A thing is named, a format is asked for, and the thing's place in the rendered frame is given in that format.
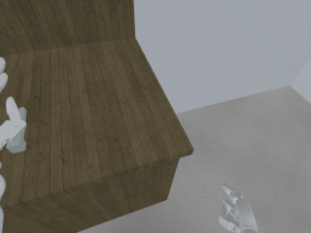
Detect counter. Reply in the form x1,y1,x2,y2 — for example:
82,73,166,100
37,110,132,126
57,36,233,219
0,0,194,233

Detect right robot hand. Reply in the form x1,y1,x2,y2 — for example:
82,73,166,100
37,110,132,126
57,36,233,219
219,183,258,233

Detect left robot hand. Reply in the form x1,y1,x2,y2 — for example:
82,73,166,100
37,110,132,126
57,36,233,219
0,57,26,150

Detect tap lever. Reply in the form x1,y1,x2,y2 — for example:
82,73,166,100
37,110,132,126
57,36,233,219
6,107,27,153

